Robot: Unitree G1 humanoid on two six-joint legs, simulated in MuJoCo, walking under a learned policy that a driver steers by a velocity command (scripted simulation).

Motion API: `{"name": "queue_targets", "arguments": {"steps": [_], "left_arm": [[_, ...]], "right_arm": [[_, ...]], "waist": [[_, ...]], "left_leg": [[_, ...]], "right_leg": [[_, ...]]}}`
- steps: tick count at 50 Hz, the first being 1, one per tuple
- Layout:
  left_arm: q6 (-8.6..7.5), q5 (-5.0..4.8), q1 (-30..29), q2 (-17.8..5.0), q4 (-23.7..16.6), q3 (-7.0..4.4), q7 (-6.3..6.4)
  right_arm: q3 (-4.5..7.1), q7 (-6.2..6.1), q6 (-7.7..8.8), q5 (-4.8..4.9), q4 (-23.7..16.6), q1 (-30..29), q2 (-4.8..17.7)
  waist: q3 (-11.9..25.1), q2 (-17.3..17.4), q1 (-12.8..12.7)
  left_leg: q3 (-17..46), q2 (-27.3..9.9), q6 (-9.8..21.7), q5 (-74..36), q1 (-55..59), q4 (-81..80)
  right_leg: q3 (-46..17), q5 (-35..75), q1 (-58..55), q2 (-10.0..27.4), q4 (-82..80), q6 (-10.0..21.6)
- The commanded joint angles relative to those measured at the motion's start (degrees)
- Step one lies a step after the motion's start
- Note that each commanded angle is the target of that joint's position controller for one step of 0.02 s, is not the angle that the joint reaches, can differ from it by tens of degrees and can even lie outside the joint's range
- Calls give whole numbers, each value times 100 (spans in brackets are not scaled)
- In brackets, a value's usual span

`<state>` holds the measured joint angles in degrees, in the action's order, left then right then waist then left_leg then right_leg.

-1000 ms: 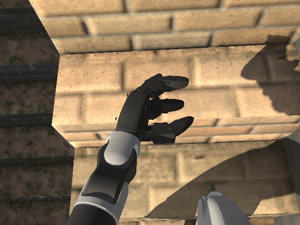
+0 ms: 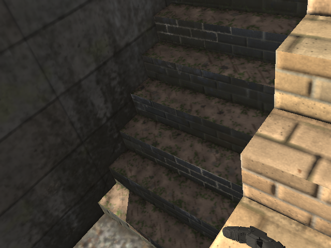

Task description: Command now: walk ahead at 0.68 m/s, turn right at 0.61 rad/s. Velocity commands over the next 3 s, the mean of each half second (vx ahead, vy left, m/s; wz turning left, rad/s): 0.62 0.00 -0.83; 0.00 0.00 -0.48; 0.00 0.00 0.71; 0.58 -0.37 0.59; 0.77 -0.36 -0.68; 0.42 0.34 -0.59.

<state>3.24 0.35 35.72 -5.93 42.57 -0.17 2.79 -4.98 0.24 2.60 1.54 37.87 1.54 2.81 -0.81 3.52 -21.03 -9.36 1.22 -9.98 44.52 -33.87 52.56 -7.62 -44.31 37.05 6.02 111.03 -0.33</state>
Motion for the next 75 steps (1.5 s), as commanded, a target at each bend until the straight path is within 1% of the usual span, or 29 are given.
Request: {"name": "queue_targets", "arguments": {"steps": [1, 9, 12, 14, 16, 20, 24, 26, 27, 28, 29, 30, 32, 33, 38, 42, 44, 48, 50, 51, 53, 55, 56, 58, 64, 70, 71, 72, 75], "left_arm": [[106, 169, 3865, -117, 1252, 0, 22], [-665, 170, 1729, 811, 969, 432, -559], [-719, 142, -469, -241, -56, 242, -480], [-729, 70, -2296, -619, -959, -13, -210], [-432, 148, -356, -1104, -771, -532, 56], [239, -165, 3207, -329, -8, -740, 350], [-853, 109, 1037, -1549, -806, -941, 32], [-1406, -300, 1219, -881, -432, -560, -575], [-1321, -466, 2184, -1549, 130, -773, -820], [-1150, -390, 547, -1180, 383, -571, -1008], [-1317, 510, -2823, -2501, -474, -612, -978], [-1107, 565, -3966, -2900, -670, -573, -969], [-1072, 996, -3266, -3076, -713, -744, -535], [-922, 804, -2030, -3498, -350, -760, -377], [-678, 51, -3394, -1777, -939, -378, 551], [-293, -234, -2845, -287, -1701, -305, 736], [19, -162, -96, -418, -1273, -427, 699], [-284, 122, -63, -236, -1006, 88, 196], [-576, 557, -1155, -1539, -1417, 18, -245], [-379, -64, -622, -1847, -1719, -217, -242], [123, 35, -1321, -2460, -1222, -551, -109], [360, 375, -1449, -1850, -650, -307, -191], [71, 350, -98, -2619, -310, -617, -259], [-268, 338, -2863, -2354, -640, -376, 125], [-62, -58, -4035, -1873, -977, -185, 626], [41, -146, -2554, -400, -1125, -211, 365], [-21, 5, -2078, -38, -1603, -141, 116], [-169, 149, -3764, -521, -2315, -174, 44], [-115, -12, -4049, -1940, -1788, -612, 359]], "right_arm": [[170, -193, 736, 413, -2044, -4593, 215], [36, 386, -127, 274, -2702, -3641, -1336], [279, 85, -254, -183, -2672, -2513, -483], [976, -388, -360, 235, -2371, -1059, 1025], [655, -259, -601, -668, -2265, -2363, 620], [469, 404, -730, -512, -2099, -6183, 899], [705, 53, -778, -353, -1179, -3921, 1474], [886, 560, -668, -322, -930, -5256, 1561], [744, 460, -518, -83, -1450, -5630, 687], [516, 317, -681, -191, -1177, -4309, -7], [1052, 145, -1004, -393, -1416, -2798, 846], [1189, 220, -1032, -369, -1448, -1746, 1612], [1448, 82, -1149, -234, -1671, -2564, 2717], [1108, -67, -1286, -294, -1941, -3444, 1646], [1200, -84, -883, -376, 14, 2125, 1700], [412, -71, -1150, -743, -491, 280, 1200], [-57, 123, -1055, -625, -1429, -2682, 1163], [120, -232, -905, -307, -483, -270, 1577], [523, -448, -664, -65, -785, -430, 1683], [1059, -702, -623, -205, -825, -1441, 2933], [897, -633, -474, -140, -659, 411, 2186], [805, -349, -343, -96, -343, 1376, 1231], [982, -386, -205, -126, -1079, -1250, 2040], [1011, -415, -280, 134, -1296, -1314, 2012], [1063, -505, -972, -254, -92, 2922, 2044], [379, 289, -630, -236, 539, 2932, 579], [587, 295, -371, -45, 136, 2281, 1515], [945, 295, -170, -218, -315, 2246, 2719], [1030, -153, -292, -361, -464, 956, 2867]], "waist": [[1048, -1433, -1024], [-1144, -2477, 1066], [-1150, -1876, 1815], [-1078, -574, 2544], [-1116, 187, 1091], [-318, 1567, -1500], [228, -1608, -39], [2592, 3053, -389], [3286, 3850, -599], [1338, 2444, 255], [142, -1298, 2108], [248, -2969, 2798], [354, -784, 1765], [-230, -86, 870], [1688, -116, 3558], [-436, 887, 2229], [-135, -194, 135], [194, -2167, 817], [1097, -1002, 1068], [1661, 1625, 575], [1747, -743, 1969], [394, -2607, 2682], [-338, -3390, 728], [-2619, -2322, 2188], [503, -1036, 3579], [-934, 1416, 1865], [-458, 2874, 1080], [-925, 2778, 2157], [-1185, 23, 1929]], "left_leg": [[1360, -1999, 431, -3337, -843, -1054], [-456, -667, -820, -1161, -333, 7899], [554, -498, -584, -1956, 769, 7663], [1700, -612, 41, -2309, 1788, 4534], [823, -232, 786, -2580, 367, 1069], [282, -943, 880, -8471, -1555, -2819], [296, -498, 1872, -6660, 1871, -3198], [-344, -656, 1817, -9768, 2649, -2044], [645, -916, 1764, -4361, 2769, -713], [535, -312, 1245, -1836, 3078, 1913], [1585, -604, 122, -933, 2328, 4731], [1530, -587, -299, 156, 1480, 5800], [2558, -759, -61, -1073, 988, 7405], [2465, -489, -49, -1062, 554, 7071], [-18, 300, 187, -4273, 2278, 3849], [988, -955, 2107, -5514, -554, -1903], [1185, -1014, 1331, -7939, -182, -3508], [1451, -1358, 1837, -6288, 1130, -3330], [2820, -2404, 2658, -8211, 4877, -2171], [6032, -4067, 3101, -5548, 3614, -2122], [5932, -2579, 2686, -512, 1094, -2648], [853, 568, 639, 1861, -1702, 1484], [93, 735, 418, 488, -1454, 4079], [1876, 222, 805, -979, -1510, 5519], [414, 194, 226, -3198, 2209, 4878], [1775, -157, 1480, -2861, 1882, -865], [4435, -1293, 2019, -7206, 1138, -1980], [7324, -1836, 2102, -3025, -172, -4764], [5422, -1053, 1539, -338, -574, -3923]], "right_leg": [[-828, 1574, -1715, 1414, -1920, 639], [295, 3601, 1416, 173, -7587, 220], [-315, 3445, 2841, -331, -8086, 614], [-2438, 1369, 2828, 552, -7400, 1122], [-932, -1161, 860, -1135, -4139, -220], [-308, -1785, -1270, -2000, 4685, -1178], [672, 3182, -759, -1869, -2889, -1029], [593, 6493, -3062, -340, -3769, -602], [-1467, 7841, -3484, 1349, -7422, 378], [-1385, 6414, -1586, 1459, -10951, 267], [-2706, 10032, -681, 1005, -8607, -567], [-2996, 11708, -87, 1360, -7726, -58], [-4810, 1830, 1541, 1920, -9395, 1184], [-3941, 1867, 1663, 1597, -8951, 918], [574, 1031, 802, -829, -5986, -875], [969, 340, 147, -1964, -606, -1013], [388, 129, 468, -2251, 2719, -998], [-697, 2717, 983, -1401, 2147, -950], [-2099, 2858, 2400, 68, -3630, -465], [-2075, 3921, 1208, 1853, -4807, -147], [-622, 1847, -2390, 231, -6020, 24], [277, 1025, -3067, 79, -6510, 529], [-3231, -2039, 443, 1213, -10225, 1839], [-4430, -2448, 2957, 1487, -11376, 1805], [838, 2052, 745, 48, -8711, -222], [686, 980, 2695, -374, -2036, 133], [478, -24, 3470, -591, -1035, -239], [225, 369, 3608, -479, -1245, -250], [-61, 2738, 1835, -395, -2221, -377]]}}
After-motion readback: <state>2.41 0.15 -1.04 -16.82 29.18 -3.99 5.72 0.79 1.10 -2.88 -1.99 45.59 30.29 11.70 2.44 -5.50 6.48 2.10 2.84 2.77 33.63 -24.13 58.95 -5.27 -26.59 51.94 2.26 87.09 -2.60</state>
